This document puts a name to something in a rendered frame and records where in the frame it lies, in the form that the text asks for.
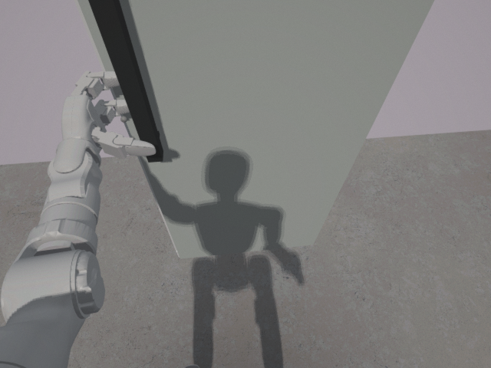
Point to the left robot hand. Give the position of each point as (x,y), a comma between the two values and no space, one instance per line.
(79,117)

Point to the left robot forearm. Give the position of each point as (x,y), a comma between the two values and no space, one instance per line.
(70,213)

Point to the handle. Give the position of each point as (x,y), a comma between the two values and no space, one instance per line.
(110,20)

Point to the robot left upper arm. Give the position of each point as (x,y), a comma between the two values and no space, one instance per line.
(46,300)

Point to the fridge door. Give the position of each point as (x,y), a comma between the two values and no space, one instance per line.
(262,108)

